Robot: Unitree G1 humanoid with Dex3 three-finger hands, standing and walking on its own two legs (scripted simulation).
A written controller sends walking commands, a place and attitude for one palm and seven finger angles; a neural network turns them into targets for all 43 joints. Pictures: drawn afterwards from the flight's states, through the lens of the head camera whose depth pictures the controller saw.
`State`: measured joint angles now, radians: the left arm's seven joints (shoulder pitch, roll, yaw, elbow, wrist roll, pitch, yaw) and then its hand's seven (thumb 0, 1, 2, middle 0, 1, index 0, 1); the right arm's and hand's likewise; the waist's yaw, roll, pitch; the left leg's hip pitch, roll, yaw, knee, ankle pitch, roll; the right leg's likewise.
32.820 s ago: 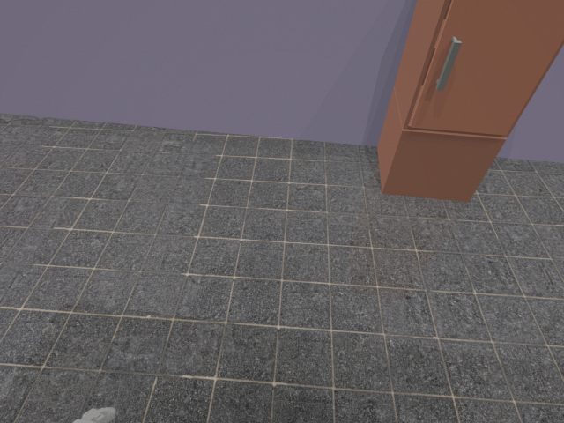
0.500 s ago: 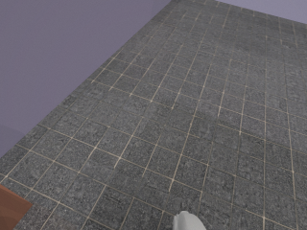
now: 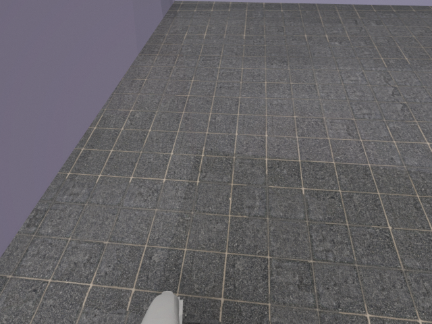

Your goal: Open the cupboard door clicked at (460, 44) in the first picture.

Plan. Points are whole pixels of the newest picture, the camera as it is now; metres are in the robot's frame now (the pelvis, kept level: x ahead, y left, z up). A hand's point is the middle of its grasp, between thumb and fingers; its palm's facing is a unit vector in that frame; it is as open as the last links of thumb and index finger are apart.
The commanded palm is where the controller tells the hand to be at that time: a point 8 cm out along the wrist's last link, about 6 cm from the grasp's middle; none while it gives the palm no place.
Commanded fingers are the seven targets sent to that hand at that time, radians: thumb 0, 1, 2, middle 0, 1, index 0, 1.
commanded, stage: walk to a spot facing it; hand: left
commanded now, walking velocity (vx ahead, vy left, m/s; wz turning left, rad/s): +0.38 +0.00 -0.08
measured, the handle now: out of the picture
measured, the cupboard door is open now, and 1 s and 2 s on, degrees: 48 48 48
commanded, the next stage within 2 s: turn to face it in 0.58 s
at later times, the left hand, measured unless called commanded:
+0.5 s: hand (145, 287) +0.22 +0.19 -0.18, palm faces +0.02 -0.99 -0.14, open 7.3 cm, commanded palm none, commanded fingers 0.00 0.90 0.90 -0.20 -0.30 -0.20 -0.30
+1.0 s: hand (197, 164) +0.58 +0.10 -0.17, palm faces -0.06 -0.99 -0.15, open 7.3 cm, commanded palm none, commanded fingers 0.00 0.90 0.90 -0.20 -0.30 -0.20 -0.30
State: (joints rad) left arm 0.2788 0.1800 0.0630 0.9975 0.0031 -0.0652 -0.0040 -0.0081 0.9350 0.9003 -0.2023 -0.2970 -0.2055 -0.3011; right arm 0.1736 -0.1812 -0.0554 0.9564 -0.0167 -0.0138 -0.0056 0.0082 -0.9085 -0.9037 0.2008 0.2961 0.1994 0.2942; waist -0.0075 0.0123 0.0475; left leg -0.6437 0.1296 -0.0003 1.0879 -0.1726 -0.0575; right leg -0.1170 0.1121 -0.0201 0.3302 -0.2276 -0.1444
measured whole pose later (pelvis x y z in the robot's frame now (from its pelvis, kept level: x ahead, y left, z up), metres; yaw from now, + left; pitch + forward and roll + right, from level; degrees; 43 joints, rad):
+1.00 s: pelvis +0.44 -0.05 -0.01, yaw -2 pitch +0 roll +1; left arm 0.09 0.13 0.03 0.96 0.00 -0.05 0.02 -0.01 0.92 0.90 -0.20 -0.30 -0.20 -0.30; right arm 0.36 -0.10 -0.03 1.10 0.00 0.02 -0.02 0.01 -0.91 -0.90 0.20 0.30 0.20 0.29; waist -0.07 -0.02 0.08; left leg -0.47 0.07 0.05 1.16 -0.45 -0.04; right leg -0.29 -0.04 -0.21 0.50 -0.21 -0.08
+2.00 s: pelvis +0.53 -0.08 -0.01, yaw +36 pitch +0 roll +2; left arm 0.26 0.20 0.04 0.91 0.02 0.01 0.01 0.00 0.91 0.90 -0.21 -0.30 -0.21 -0.30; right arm 0.07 -0.25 -0.07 0.92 -0.01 0.07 0.03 0.01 -0.91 -0.90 0.20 0.30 0.20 0.29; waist 0.02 -0.04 0.12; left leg -0.35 0.01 0.10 0.71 -0.40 -0.05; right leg -0.18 -0.13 -0.26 0.57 -0.38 -0.01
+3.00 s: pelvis +0.57 -0.08 -0.01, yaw +71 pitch +1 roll +0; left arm 0.18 0.28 0.07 0.91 0.02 0.07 0.01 0.00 0.91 0.90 -0.20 -0.30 -0.20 -0.30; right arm 0.13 -0.22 -0.05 0.90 -0.02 0.03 0.00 0.01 -0.91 -0.90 0.20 0.30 0.20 0.29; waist 0.02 -0.05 0.10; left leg -0.29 -0.03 0.02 0.54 -0.28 0.04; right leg -0.48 -0.09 -0.02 1.14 -0.43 0.09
